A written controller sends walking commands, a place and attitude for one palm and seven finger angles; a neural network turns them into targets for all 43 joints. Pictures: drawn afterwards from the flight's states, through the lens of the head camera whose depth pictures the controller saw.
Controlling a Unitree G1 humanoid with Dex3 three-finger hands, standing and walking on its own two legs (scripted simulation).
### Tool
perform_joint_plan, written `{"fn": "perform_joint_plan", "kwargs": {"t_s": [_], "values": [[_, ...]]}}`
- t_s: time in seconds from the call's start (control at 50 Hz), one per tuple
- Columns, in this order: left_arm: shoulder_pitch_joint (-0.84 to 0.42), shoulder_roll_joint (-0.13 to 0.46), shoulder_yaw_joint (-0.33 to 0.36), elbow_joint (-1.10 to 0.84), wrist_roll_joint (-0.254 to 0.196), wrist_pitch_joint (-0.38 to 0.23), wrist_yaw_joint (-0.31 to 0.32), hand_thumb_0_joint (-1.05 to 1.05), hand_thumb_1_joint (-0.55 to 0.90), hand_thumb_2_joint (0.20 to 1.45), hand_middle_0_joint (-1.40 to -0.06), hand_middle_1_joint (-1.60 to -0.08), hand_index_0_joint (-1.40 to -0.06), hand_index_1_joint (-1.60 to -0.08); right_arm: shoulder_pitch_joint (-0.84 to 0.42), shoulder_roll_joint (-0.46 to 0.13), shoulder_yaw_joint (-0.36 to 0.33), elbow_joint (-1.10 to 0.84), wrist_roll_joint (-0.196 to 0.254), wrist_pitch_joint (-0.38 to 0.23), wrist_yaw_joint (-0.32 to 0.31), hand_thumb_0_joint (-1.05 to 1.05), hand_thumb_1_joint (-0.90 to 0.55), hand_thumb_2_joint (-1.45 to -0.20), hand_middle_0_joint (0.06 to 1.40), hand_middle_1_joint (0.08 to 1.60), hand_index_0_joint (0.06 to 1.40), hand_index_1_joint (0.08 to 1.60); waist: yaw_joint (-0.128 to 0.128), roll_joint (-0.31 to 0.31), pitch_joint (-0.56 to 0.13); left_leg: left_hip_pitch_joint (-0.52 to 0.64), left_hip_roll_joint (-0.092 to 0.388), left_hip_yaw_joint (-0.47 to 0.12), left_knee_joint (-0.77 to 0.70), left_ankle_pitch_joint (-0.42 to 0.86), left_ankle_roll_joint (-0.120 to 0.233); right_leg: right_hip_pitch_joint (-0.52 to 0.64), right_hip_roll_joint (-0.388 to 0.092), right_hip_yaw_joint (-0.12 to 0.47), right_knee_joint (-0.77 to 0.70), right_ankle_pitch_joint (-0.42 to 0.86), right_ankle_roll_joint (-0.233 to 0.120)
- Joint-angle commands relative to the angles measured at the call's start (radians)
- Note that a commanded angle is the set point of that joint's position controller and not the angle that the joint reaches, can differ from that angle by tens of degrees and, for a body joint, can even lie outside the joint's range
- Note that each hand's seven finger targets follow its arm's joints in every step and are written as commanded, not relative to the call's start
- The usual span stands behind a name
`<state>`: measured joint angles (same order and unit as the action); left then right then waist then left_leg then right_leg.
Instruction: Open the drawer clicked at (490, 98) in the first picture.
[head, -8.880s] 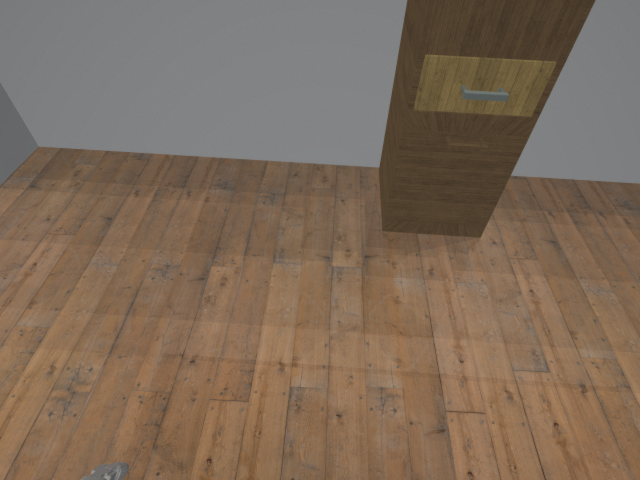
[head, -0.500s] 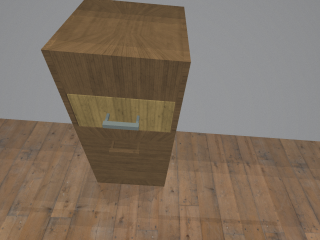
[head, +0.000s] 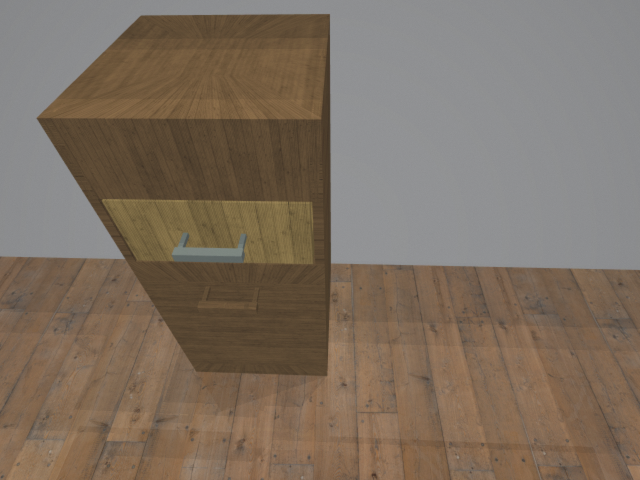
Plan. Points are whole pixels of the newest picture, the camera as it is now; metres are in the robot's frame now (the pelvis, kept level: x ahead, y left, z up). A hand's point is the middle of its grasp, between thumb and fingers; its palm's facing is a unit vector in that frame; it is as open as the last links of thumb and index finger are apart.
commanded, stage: come to a stop and stand still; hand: left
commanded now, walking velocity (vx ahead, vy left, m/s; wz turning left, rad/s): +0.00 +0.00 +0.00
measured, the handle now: (211, 246) +0.54 +0.24 -0.09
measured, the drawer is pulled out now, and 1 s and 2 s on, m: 0.00 0.00 0.00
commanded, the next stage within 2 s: look again from close up in 0.16 s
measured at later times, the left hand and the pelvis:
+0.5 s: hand out of the picture -0.02 +0.20 -0.19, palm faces +0.02 -0.99 -0.17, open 7.4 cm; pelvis +0.00 +0.05 -0.01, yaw -1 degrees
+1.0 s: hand out of the picture +0.12 +0.26 -0.10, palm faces -0.09 -0.86 -0.49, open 7.5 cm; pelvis -0.01 +0.07 -0.01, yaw -2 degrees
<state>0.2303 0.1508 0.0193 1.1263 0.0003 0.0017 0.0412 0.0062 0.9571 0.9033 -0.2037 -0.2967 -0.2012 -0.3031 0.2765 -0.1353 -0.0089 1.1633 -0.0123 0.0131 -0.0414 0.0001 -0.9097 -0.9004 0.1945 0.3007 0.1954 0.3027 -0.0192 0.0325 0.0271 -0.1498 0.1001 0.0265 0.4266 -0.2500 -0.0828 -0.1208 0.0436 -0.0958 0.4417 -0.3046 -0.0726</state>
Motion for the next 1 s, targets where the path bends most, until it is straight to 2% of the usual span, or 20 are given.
{"fn": "perform_joint_plan", "kwargs": {"t_s": [0.0, 0.22, 0.24, 0.26, 0.28, 0.3, 0.34, 0.38, 0.44, 0.5, 0.56, 0.64, 0.82, 0.84, 0.86, 0.88, 0.9, 0.92, 0.94, 0.98], "values": [[0.074, 0.108, 0.015, -0.024, 0.001, -0.014, 0.004, 0.000, 0.900, 0.900, -0.200, -0.300, -0.200, -0.300, 0.070, -0.068, -0.013, -0.019, 0.000, 0.000, -0.005, 0.000, -0.900, -0.900, 0.200, 0.300, 0.200, 0.300, 0.011, -0.067, 0.050, 0.006, 0.006, 0.009, -0.021, 0.135, 0.057, -0.041, -0.170, 0.150, -0.153, 0.329, 0.052], [0.117, 0.083, 0.010, -0.008, 0.003, -0.020, 0.005, 0.000, 0.900, 0.900, -0.200, -0.300, -0.200, -0.300, 0.061, -0.071, -0.009, -0.022, 0.002, -0.007, -0.009, 0.000, -0.900, -0.900, 0.200, 0.300, 0.200, 0.300, 0.011, -0.047, 0.034, 0.044, 0.015, 0.004, -0.039, 0.186, 0.062, -0.034, -0.162, 0.135, -0.139, 0.394, 0.047], [0.253, 0.119, 0.019, 0.023, 0.022, -0.060, 0.047, 0.000, 0.900, 0.900, -0.200, -0.300, -0.200, -0.300, -0.070, -0.098, -0.017, -0.105, 0.007, -0.032, 0.002, 0.000, -0.900, -0.900, 0.200, 0.300, 0.200, 0.300, 0.083, -0.212, 0.068, -0.175, -0.021, 0.077, 0.281, -0.010, 0.047, 0.018, -0.253, 0.268, -0.102, 1.129, 0.182], [0.254, 0.144, 0.021, -0.019, 0.027, -0.073, 0.045, 0.000, 0.900, 0.900, -0.200, -0.300, -0.200, -0.300, 0.007, -0.063, -0.018, -0.149, 0.006, -0.018, 0.005, 0.000, -0.900, -0.900, 0.200, 0.300, 0.200, 0.300, 0.017, -0.157, -0.015, -0.223, -0.060, -0.030, 0.371, -0.130, 0.082, 0.101, -0.305, 0.256, -0.038, 1.318, 0.179], [0.216, 0.125, 0.016, -0.040, 0.025, -0.071, 0.041, 0.000, 0.900, 0.900, -0.200, -0.300, -0.200, -0.300, 0.016, -0.068, -0.023, -0.142, 0.005, -0.016, 0.005, 0.000, -0.900, -0.900, 0.200, 0.300, 0.200, 0.300, 0.002, -0.042, -0.029, -0.239, -0.054, -0.018, 0.401, -0.125, 0.093, 0.107, -0.293, 0.203, -0.029, 1.254, 0.114], [0.205, 0.128, 0.017, -0.033, 0.021, -0.069, 0.036, 0.000, 0.900, 0.900, -0.200, -0.300, -0.200, -0.300, -0.002, -0.031, -0.012, -0.147, 0.011, -0.015, 0.014, 0.000, -0.900, -0.900, 0.200, 0.300, 0.200, 0.300, 0.014, -0.028, -0.069, -0.201, -0.029, -0.008, 0.346, -0.114, 0.095, 0.109, -0.277, 0.174, -0.017, 1.096, 0.022], [0.181, 0.113, 0.010, -0.072, 0.030, -0.063, 0.025, 0.000, 0.900, 0.900, -0.200, -0.300, -0.200, -0.300, 0.015, -0.034, -0.010, -0.167, 0.012, -0.029, 0.019, 0.000, -0.900, -0.900, 0.200, 0.300, 0.200, 0.300, 0.013, -0.127, -0.107, -0.164, -0.067, 0.018, 0.231, -0.123, 0.092, 0.111, -0.241, 0.152, -0.003, 0.916, -0.049], [0.151, 0.096, 0.002, -0.079, 0.022, -0.051, 0.024, 0.000, 0.900, 0.900, -0.200, -0.300, -0.200, -0.300, 0.073, -0.044, -0.008, -0.150, 0.009, -0.036, 0.014, 0.000, -0.900, -0.900, 0.200, 0.300, 0.200, 0.300, -0.013, -0.148, -0.114, -0.048, -0.072, 0.017, 0.063, 0.010, 0.092, 0.031, -0.206, 0.145, 0.026, 0.641, -0.033], [0.174, 0.039, -0.007, -0.080, 0.013, -0.022, 0.017, 0.000, 0.900, 0.900, -0.200, -0.300, -0.200, -0.300, 0.081, -0.117, -0.011, -0.145, -0.007, -0.045, 0.007, 0.000, -0.900, -0.900, 0.200, 0.300, 0.200, 0.300, 0.019, 0.044, -0.008, -0.063, 0.066, -0.110, 0.002, 0.236, 0.156, -0.109, -0.104, 0.106, 0.021, 0.088, 0.031], [0.160, 0.048, -0.012, -0.070, 0.020, -0.011, 0.009, 0.000, 0.900, 0.900, -0.200, -0.300, -0.200, -0.300, 0.060, -0.118, -0.001, -0.141, -0.008, -0.042, 0.003, 0.000, -0.900, -0.900, 0.200, 0.300, 0.200, 0.300, 0.030, 0.141, 0.105, -0.152, 0.063, -0.145, -0.078, 0.160, 0.174, -0.114, -0.086, 0.082, 0.034, -0.005, 0.038], [0.161, 0.054, -0.017, -0.068, 0.022, -0.007, -0.001, 0.000, 0.900, 0.900, -0.200, -0.300, -0.200, -0.300, 0.056, -0.129, 0.001, -0.152, -0.006, -0.042, 0.003, 0.000, -0.900, -0.900, 0.200, 0.300, 0.200, 0.300, 0.034, 0.042, 0.123, -0.168, 0.050, -0.162, -0.124, 0.012, 0.176, -0.117, -0.089, 0.085, 0.029, 0.011, 0.037], [0.143, 0.065, -0.018, -0.071, 0.022, -0.004, -0.007, 0.000, 0.900, 0.900, -0.200, -0.300, -0.200, -0.300, 0.069, -0.141, 0.003, -0.149, -0.006, -0.046, 0.003, 0.000, -0.900, -0.900, 0.200, 0.300, 0.200, 0.300, 0.031, 0.023, 0.097, -0.141, 0.051, -0.177, -0.168, -0.057, 0.177, -0.123, -0.096, 0.086, 0.034, 0.012, 0.041], [0.132, 0.074, -0.020, -0.056, 0.014, -0.008, -0.007, 0.000, 0.900, 0.900, -0.200, -0.300, -0.200, -0.300, 0.104, -0.130, 0.014, -0.103, -0.002, -0.055, 0.000, 0.000, -0.900, -0.900, 0.200, 0.300, 0.200, 0.300, 0.029, -0.012, 0.038, -0.064, 0.035, -0.138, -0.130, 0.147, 0.169, -0.097, -0.117, 0.101, 0.016, 0.066, 0.044], [0.157, 0.102, -0.030, -0.034, 0.025, -0.023, 0.033, 0.000, 0.900, 0.900, -0.200, -0.300, -0.200, -0.300, 0.028, -0.182, 0.008, -0.170, 0.014, -0.048, 0.014, 0.000, -0.900, -0.900, 0.200, 0.300, 0.200, 0.300, 0.037, -0.074, 0.101, -0.146, 0.045, -0.102, 0.025, 0.383, 0.128, -0.132, -0.147, 0.117, -0.027, 0.165, 0.064], [-0.595, 0.456, 0.017, -1.556, 0.202, -0.177, 0.064, 0.000, 0.877, 0.890, -0.202, -0.315, -0.202, -0.315, 0.063, -0.314, -0.020, -0.510, 0.058, -0.203, -0.014, 0.000, -0.900, -0.900, 0.200, 0.300, 0.200, 0.300, -0.060, 0.217, -0.419, 0.202, -0.036, -0.128, -0.024, 0.481, 0.087, -0.148, -0.028, 0.111, 0.117, 0.245, 0.027], [-0.151, 0.368, 0.008, -1.276, 0.227, -0.090, 0.129, 0.000, 0.853, 0.880, -0.203, -0.330, -0.203, -0.330, -0.040, -0.227, 0.009, -0.436, 0.047, -0.319, -0.052, 0.000, -0.900, -0.900, 0.200, 0.300, 0.200, 0.300, 0.020, 0.330, -0.383, 0.283, 0.032, -0.164, -0.083, 0.572, 0.029, -0.274, -0.049, 0.055, 0.256, -0.013, 0.028], [-0.082, 0.286, -0.010, -1.210, 0.175, -0.020, 0.177, 0.000, 0.830, 0.870, -0.205, -0.345, -0.205, -0.345, -0.026, -0.218, -0.019, -0.349, 0.043, -0.350, -0.055, 0.000, -0.900, -0.900, 0.200, 0.300, 0.200, 0.300, 0.015, 0.255, -0.305, 0.169, 0.023, -0.165, -0.125, 0.434, -0.014, -0.336, -0.044, 0.035, 0.319, -0.117, 0.046], [0.224, 0.046, -0.144, -1.039, 0.187, 0.074, 0.184, 0.000, 0.807, 0.860, -0.207, -0.360, -0.207, -0.360, -0.017, -0.159, -0.012, -0.349, 0.058, -0.353, -0.054, 0.000, -0.900, -0.900, 0.200, 0.300, 0.200, 0.300, 0.006, 0.147, -0.175, 0.076, 0.008, -0.154, -0.130, 0.323, 0.010, -0.385, -0.042, 0.045, 0.316, -0.138, 0.054], [0.057, 0.069, -0.178, -1.222, 0.215, 0.059, 0.193, 0.000, 0.783, 0.850, -0.208, -0.375, -0.208, -0.375, -0.048, -0.185, -0.014, -0.423, 0.051, -0.359, -0.041, 0.000, -0.900, -0.900, 0.200, 0.300, 0.200, 0.300, -0.004, 0.098, -0.079, -0.007, -0.011, -0.146, -0.097, 0.220, 0.028, -0.380, -0.055, 0.048, 0.275, -0.097, 0.055], [0.093, 0.190, -0.117, -1.191, 0.412, 0.047, 0.240, 0.000, 0.737, 0.830, -0.212, -0.405, -0.212, -0.405, -0.080, -0.228, -0.033, -0.474, 0.019, -0.342, -0.035, 0.000, -0.900, -0.900, 0.200, 0.300, 0.200, 0.300, -0.010, -0.002, -0.084, -0.121, -0.050, -0.098, 0.044, 0.134, 0.072, -0.381, -0.033, 0.050, 0.164, -0.025, 0.027]]}}
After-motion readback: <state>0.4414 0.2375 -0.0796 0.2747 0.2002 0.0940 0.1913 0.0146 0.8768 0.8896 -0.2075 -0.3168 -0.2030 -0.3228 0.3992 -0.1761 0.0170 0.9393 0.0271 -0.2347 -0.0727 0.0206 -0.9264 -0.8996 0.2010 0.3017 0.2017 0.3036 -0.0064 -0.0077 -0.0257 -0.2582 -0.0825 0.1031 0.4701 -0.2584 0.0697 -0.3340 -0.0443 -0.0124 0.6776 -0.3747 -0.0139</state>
